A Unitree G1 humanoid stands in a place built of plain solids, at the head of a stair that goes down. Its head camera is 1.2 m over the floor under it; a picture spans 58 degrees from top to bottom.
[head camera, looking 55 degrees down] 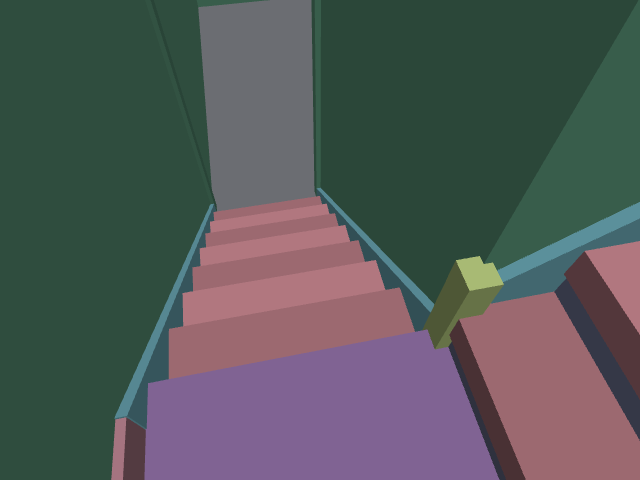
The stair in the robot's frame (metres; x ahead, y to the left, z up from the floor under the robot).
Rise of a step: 0.20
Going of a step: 0.25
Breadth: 0.83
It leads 11 degrees to the left of straight ahead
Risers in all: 8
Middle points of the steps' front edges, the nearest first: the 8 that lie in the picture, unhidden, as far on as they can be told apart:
0.44 0.08 0.00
0.69 0.11 -0.20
0.93 0.16 -0.40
1.18 0.21 -0.60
1.42 0.26 -0.80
1.67 0.31 -0.99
1.91 0.36 -1.19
2.16 0.41 -1.39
